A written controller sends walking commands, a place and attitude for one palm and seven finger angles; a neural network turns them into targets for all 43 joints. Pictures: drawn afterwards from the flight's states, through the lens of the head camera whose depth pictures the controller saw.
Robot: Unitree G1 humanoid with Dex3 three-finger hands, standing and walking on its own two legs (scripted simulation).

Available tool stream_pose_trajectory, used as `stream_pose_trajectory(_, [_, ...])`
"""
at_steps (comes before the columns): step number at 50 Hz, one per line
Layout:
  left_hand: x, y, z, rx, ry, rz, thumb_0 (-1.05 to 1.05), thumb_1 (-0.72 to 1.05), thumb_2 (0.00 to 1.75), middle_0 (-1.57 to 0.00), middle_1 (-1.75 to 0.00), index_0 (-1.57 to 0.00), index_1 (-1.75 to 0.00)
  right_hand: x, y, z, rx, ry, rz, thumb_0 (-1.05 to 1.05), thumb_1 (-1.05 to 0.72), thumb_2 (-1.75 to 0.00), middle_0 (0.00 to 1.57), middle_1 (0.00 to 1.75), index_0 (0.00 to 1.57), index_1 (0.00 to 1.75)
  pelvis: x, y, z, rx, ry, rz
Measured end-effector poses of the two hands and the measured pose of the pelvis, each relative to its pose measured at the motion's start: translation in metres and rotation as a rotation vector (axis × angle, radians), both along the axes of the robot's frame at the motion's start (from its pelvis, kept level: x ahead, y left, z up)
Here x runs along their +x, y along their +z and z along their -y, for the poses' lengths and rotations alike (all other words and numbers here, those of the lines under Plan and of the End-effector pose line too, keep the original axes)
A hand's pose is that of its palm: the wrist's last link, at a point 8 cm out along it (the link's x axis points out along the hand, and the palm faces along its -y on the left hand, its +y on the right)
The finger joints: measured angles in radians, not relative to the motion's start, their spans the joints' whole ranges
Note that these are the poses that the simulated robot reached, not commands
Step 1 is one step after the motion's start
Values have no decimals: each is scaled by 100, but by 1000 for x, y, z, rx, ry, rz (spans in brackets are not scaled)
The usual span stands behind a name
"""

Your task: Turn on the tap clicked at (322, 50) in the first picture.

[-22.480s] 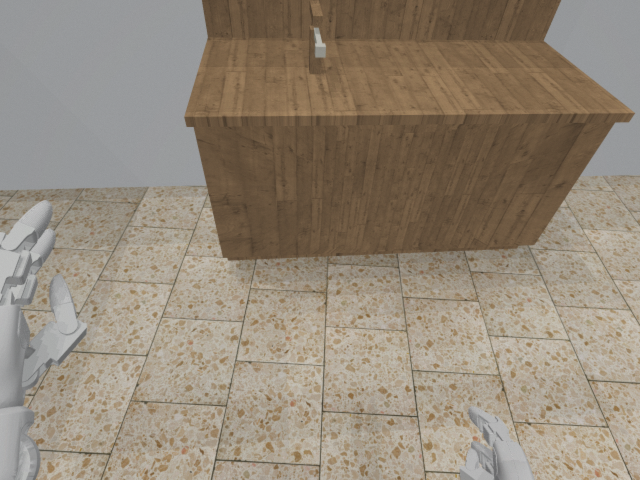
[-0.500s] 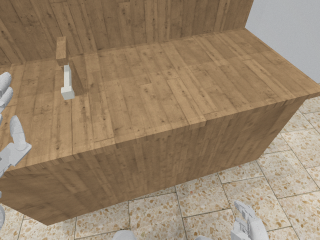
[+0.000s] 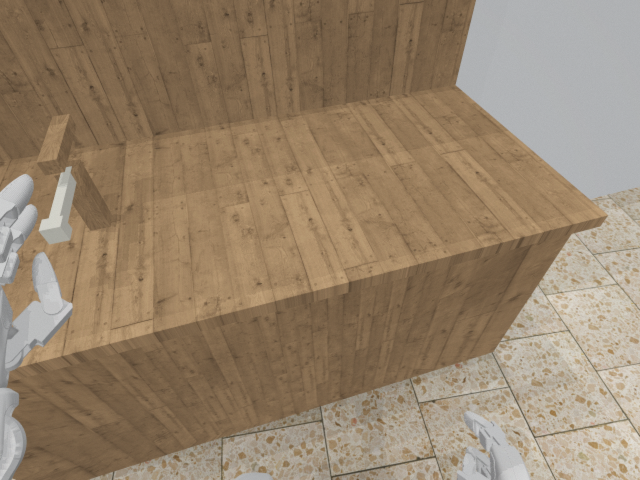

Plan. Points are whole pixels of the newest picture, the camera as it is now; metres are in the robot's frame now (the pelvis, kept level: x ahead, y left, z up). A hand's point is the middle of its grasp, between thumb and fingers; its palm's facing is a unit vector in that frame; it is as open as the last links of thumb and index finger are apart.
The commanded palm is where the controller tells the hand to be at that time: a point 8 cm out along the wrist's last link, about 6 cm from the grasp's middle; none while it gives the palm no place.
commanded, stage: shuffle to correct the standing spot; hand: left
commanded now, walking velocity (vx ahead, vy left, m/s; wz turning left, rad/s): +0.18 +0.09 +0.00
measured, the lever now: (56, 229) +0.40 +0.42 +0.08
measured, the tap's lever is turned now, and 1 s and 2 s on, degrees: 0 0 0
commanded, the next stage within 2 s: come to a stop and stand still in 0.46 s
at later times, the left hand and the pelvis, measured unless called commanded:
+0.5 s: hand (107, 263) +0.27 +0.23 +0.19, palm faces +0.42 -0.83 -0.36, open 7.4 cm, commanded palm +0.22 +0.27 +0.20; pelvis +0.06 -0.01 +0.01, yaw +0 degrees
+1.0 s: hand (84, 272) +0.26 +0.25 +0.18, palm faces +0.38 -0.86 -0.33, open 7.4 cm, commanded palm +0.21 +0.29 +0.20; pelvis +0.04 +0.02 +0.03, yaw -1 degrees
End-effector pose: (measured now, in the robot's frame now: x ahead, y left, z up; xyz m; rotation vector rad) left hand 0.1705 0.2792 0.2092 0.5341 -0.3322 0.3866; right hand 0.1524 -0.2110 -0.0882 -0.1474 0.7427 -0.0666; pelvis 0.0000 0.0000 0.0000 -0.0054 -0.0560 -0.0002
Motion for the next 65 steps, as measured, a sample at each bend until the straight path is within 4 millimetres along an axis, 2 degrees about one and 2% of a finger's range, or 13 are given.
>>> stream_pose_trajectory(6, [13,-10,25,-78,0,-75,1,89,90,-22,-30,-21,-31,7,11,35,-52,0,-66,2,-91,-90,20,30,20,30,10,16,20,29,1,-19])
stream_pose_trajectory(12, [22,14,36,-19,-31,-22,1,89,90,-22,-30,-21,-31,20,29,59,-101,-24,-30,2,-91,-90,20,30,20,30,23,23,31,43,-5,-37])
stream_pose_trajectory(17, [32,22,31,-10,-25,39,1,89,90,-22,-30,-21,-31,37,33,65,-110,-44,14,1,-91,-90,20,30,20,30,40,19,27,29,-6,-40])
stream_pose_trajectory(27, [60,-13,4,-110,-19,-39,1,89,90,-21,-30,-21,-31,63,31,31,-85,-28,21,1,-91,-90,20,30,20,30,57,13,1,13,-3,-22])
stream_pose_trajectory(34, [62,1,-19,-39,-69,-17,1,89,90,-22,-30,-21,-31,70,35,-14,-73,11,17,1,-91,-90,20,30,20,30,57,15,-23,17,-18,-35])
stream_pose_trajectory(41, [60,4,-35,-52,-22,-10,1,89,90,-21,-30,-20,-31,65,33,-46,-23,54,6,1,-91,-90,20,30,20,30,55,20,-28,16,-15,-43])
stream_pose_trajectory(45, [57,-7,-28,-122,-20,-55,1,90,90,-21,-30,-20,-30,58,34,-45,-16,62,-5,1,-90,-90,20,30,21,30,50,24,-25,-4,-15,-39])
stream_pose_trajectory(50, [49,-14,-16,-153,-31,-88,1,89,90,-21,-30,-20,-30,50,38,-27,-47,44,-5,1,-90,-90,20,30,21,30,44,26,-17,-15,-17,-41])
stream_pose_trajectory(53, [59,18,-39,57,-1,10,1,89,90,-22,-30,-21,-31,44,37,-13,-89,87,-10,1,-90,-90,20,30,21,30,29,23,-8,-16,-1,-42])
stream_pose_trajectory(56, [64,46,-57,80,62,127,1,89,90,-22,-30,-21,-31,37,33,3,-83,84,-9,1,-91,-90,20,30,21,30,15,20,-4,-5,-22,-31])
stream_pose_trajectory(59, [61,38,-34,23,7,89,1,90,90,-21,-30,-20,-30,26,32,16,-31,10,39,1,-91,-90,20,30,20,30,10,19,-9,-1,-51,-25])
stream_pose_trajectory(62, [49,6,6,-30,-127,-66,1,90,90,-20,-30,-19,-30,12,32,22,-4,-64,69,1,-91,-90,20,30,20,30,11,20,-13,-4,-67,-22])
stream_pose_trajectory(65, [35,-27,21,-77,-197,-203,1,90,90,-21,-30,-20,-30,-4,34,25,-18,-114,51,1,-91,-90,20,30,20,30,10,20,-9,3,-68,-25])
